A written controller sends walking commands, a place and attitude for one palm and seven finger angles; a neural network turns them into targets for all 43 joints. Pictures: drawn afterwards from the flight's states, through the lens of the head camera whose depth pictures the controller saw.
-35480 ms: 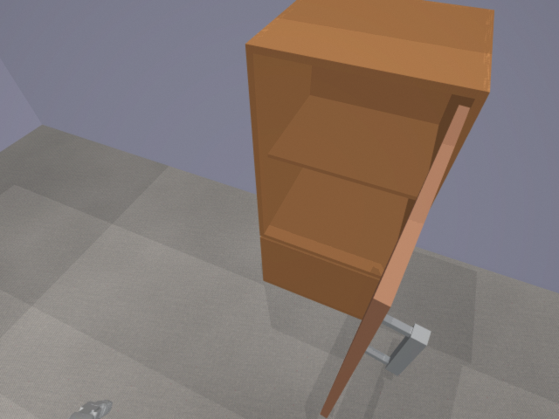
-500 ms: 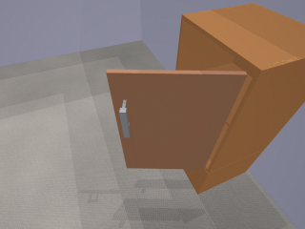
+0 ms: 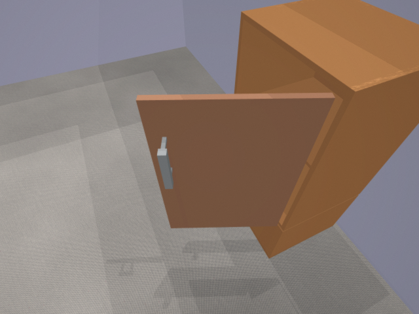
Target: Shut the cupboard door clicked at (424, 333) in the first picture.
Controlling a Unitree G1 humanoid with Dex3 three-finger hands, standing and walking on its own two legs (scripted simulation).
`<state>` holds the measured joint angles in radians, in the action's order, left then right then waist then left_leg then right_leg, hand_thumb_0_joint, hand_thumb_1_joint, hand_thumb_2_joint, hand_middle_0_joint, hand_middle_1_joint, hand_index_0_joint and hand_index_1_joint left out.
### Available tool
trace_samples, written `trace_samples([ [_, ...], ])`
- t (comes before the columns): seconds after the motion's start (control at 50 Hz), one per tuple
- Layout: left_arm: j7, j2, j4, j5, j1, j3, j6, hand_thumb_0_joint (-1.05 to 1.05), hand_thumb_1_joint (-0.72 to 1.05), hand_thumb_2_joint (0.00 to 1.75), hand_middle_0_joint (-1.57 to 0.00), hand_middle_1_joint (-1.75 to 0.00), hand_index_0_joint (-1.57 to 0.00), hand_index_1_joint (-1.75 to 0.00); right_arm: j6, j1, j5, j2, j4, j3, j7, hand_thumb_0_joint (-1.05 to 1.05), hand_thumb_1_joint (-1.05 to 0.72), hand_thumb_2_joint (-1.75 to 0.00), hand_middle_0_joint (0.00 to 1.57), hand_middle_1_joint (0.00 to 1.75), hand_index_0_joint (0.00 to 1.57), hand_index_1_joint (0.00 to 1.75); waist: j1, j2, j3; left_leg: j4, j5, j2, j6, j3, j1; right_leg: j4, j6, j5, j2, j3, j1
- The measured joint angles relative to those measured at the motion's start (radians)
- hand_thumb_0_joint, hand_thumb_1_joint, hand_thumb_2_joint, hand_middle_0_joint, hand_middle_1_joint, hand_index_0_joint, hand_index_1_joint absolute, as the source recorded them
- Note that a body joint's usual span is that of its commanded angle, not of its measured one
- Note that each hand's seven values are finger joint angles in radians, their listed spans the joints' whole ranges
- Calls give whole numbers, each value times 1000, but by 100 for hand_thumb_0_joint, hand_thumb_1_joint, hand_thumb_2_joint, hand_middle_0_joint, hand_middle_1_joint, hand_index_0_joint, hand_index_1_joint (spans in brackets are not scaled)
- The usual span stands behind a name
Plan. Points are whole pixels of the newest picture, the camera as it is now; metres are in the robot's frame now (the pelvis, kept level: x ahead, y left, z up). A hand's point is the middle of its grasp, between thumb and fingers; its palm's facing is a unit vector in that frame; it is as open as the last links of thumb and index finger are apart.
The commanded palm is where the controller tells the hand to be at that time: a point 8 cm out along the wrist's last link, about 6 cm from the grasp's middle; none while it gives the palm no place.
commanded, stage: look again from close up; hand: left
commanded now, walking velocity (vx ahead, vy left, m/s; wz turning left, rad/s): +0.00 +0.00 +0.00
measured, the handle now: (166, 163) +0.44 +0.14 -0.01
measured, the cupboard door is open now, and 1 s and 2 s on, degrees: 66 66 66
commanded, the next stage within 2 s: raise the hand and make a fist in 0.36 s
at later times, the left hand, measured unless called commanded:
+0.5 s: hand out of the picture +0.05 +0.15 -0.17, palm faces +0.10 -0.97 -0.22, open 7.4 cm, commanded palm +0.11 +0.19 -0.07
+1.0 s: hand out of the picture +0.11 +0.14 -0.05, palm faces +0.14 -0.99 -0.05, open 5.6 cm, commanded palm +0.11 +0.19 -0.05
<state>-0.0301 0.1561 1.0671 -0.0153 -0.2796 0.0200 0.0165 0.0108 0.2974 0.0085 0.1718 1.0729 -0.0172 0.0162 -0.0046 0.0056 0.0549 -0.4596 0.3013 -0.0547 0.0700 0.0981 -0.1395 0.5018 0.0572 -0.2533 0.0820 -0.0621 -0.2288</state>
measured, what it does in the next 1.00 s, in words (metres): lowers itself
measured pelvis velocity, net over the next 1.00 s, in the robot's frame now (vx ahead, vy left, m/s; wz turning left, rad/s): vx -0.06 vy -0.07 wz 0.08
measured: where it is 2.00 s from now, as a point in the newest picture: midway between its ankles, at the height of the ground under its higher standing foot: outside the picture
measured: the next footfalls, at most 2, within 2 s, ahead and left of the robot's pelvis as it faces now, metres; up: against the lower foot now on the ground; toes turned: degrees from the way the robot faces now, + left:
none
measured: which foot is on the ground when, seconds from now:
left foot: down 0.00-1.00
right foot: down 0.00-1.00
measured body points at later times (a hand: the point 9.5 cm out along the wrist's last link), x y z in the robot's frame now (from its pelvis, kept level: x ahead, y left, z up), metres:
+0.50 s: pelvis +0.02 -0.03 +0.00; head +0.04 -0.04 +0.45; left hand +0.05 +0.20 -0.15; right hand +0.05 -0.26 -0.16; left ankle -0.03 +0.07 -0.74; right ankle +0.01 -0.17 -0.74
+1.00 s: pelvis -0.06 -0.07 -0.11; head +0.00 -0.06 +0.33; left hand +0.10 +0.20 -0.05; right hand +0.20 -0.28 -0.15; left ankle -0.03 +0.07 -0.74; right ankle +0.01 -0.17 -0.74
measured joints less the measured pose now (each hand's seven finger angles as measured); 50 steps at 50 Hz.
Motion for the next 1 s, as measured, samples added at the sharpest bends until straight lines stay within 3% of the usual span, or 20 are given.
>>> trace_samples([
  [0.14,-4,-6,14,-1,8,-3,-4,1,91,89,-20,-30,-20,-30,5,-28,0,-7,8,6,8,1,-91,-90,20,30,20,30,-2,-2,2,-4,13,15,-16,-7,9,6,5,-14,-13,8,8],
  [0.48,-14,8,13,-1,31,-9,-22,1,91,89,-20,-30,-20,-30,1,-61,-3,2,20,15,9,1,-91,-90,20,30,20,30,1,2,-8,-10,26,56,-54,-32,11,-2,-26,-29,-50,38,23],
  [0.5,-5,5,-155,21,-11,-63,42,1,91,89,-20,-30,-20,-30,25,-50,-7,2,-14,11,22,1,-91,-90,20,30,20,30,4,-2,6,-40,36,60,-58,-38,-4,25,-30,-32,-54,44,10],
  [0.52,-20,15,-350,52,-67,-74,48,2,91,89,-21,-30,-20,-30,77,-25,-24,3,-58,4,46,1,-91,-90,20,30,20,30,1,-10,7,-69,49,60,-60,-41,-22,81,-38,-42,-52,52,-22],
  [0.56,-58,32,-667,113,-157,-64,-1,2,91,89,-21,-30,-21,-30,186,25,-38,9,-131,13,63,1,-91,-90,20,30,20,30,2,-22,-28,-102,66,48,-65,-46,-49,172,-54,-72,-32,74,-73],
  [0.62,-38,16,-869,151,-132,-99,-139,2,91,89,-23,-32,-22,-32,273,38,-25,32,-232,46,36,2,-91,-90,20,30,20,30,25,-6,-96,-196,94,39,-70,-76,-156,199,-46,-132,-17,102,-130],
  [0.66,38,0,-890,181,-85,-149,-283,1,91,89,-24,-35,-24,-35,286,-2,-15,44,-291,61,12,2,-91,-90,20,30,20,30,32,-1,-134,-278,115,47,-76,-79,-260,272,-48,-142,-23,103,-232],
  [0.72,214,-2,-883,236,-63,-199,-514,1,91,89,-28,-39,-28,-39,292,-69,-3,51,-383,80,-16,2,-91,-90,20,30,20,30,22,-32,-180,-421,155,52,-90,-82,-431,423,-65,-176,-32,87,-416],
  [0.76,328,8,-869,264,-67,-216,-604,1,91,89,-31,-42,-31,-42,287,-108,-7,66,-448,91,-24,1,-90,-90,20,30,20,30,9,-47,-189,-523,190,57,-101,-87,-534,525,-75,-205,-38,84,-522],
  [0.8,399,18,-865,294,-88,-223,-603,0,90,89,-35,-46,-34,-46,275,-135,-16,87,-508,99,-19,1,-90,-90,20,30,20,30,-7,-53,-190,-613,216,59,-105,-94,-617,609,-80,-229,-38,87,-602],
  [0.84,421,22,-872,317,-119,-228,-564,1,90,89,-38,-49,-38,-49,267,-151,-25,107,-554,104,-4,2,-90,-90,20,30,20,30,-25,-49,-191,-687,236,61,-109,-107,-684,671,-85,-247,-39,98,-660],
  [0.92,372,30,-961,323,-172,-228,-524,2,90,90,-45,-57,-45,-57,270,-159,-29,120,-600,94,26,2,-91,-90,20,30,20,30,-58,-26,-179,-794,262,67,-110,-145,-773,743,-92,-263,-44,133,-723],
  [1.0,349,55,-1076,313,-148,-197,-522,2,90,90,-52,-65,-52,-65,271,-145,-29,97,-588,47,52,2,-90,-90,20,30,20,30,-68,-6,-168,-842,267,70,-106,-175,-817,762,-94,-260,-49,161,-746],
])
